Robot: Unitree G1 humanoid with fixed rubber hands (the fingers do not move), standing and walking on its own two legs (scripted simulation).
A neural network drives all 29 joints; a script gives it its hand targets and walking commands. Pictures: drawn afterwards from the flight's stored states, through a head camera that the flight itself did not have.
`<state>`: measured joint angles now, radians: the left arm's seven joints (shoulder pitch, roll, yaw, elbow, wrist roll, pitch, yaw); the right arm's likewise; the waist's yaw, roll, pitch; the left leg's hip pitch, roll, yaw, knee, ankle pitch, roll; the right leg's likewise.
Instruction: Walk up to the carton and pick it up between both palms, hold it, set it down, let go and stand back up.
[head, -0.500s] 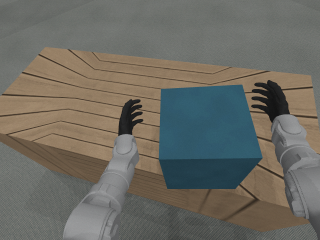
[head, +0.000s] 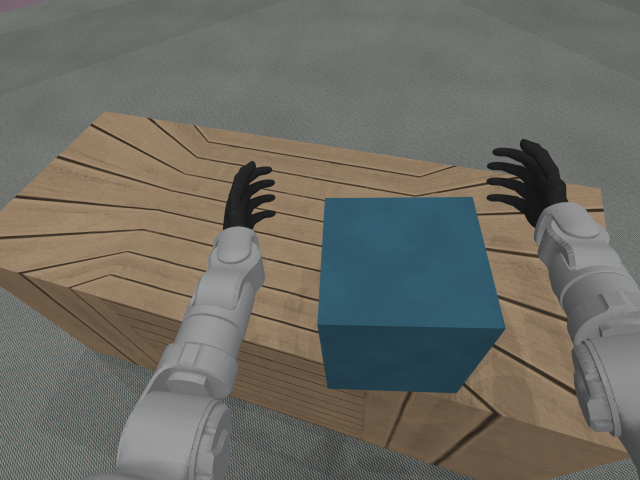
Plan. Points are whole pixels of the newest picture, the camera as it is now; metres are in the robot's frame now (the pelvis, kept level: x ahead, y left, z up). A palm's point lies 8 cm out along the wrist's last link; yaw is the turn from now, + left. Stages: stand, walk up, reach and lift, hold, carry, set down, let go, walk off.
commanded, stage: set down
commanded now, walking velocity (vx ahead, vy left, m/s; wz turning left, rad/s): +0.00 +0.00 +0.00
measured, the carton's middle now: (394, 300) +0.40 -0.02 -0.07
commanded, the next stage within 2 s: none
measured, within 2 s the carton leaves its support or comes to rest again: neither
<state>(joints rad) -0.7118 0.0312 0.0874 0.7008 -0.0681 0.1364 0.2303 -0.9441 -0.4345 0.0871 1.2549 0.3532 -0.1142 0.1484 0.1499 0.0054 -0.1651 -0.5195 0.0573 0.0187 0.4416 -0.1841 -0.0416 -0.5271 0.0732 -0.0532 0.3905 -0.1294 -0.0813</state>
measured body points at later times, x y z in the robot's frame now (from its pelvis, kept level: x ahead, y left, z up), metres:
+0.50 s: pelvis +0.00 +0.01 +0.01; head +0.03 +0.00 +0.46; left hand +0.40 +0.19 +0.15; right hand +0.46 -0.22 +0.16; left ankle +0.00 +0.14 -0.74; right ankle +0.02 -0.07 -0.74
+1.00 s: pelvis +0.01 +0.01 +0.01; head +0.02 +0.01 +0.46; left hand +0.34 +0.18 +0.08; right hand +0.39 -0.24 +0.08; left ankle +0.00 +0.14 -0.74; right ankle +0.02 -0.07 -0.74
